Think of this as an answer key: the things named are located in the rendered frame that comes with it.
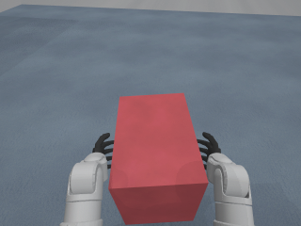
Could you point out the carton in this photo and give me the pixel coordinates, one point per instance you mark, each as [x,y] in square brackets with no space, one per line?
[157,174]

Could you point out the left robot forearm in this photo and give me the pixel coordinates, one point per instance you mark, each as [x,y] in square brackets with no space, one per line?
[85,191]

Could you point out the robot right hand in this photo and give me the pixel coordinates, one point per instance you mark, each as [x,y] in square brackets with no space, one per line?
[212,147]

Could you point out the robot left hand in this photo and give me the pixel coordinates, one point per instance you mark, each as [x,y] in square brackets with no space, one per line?
[100,147]

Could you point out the right robot forearm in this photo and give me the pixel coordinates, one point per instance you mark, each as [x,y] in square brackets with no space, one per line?
[232,193]

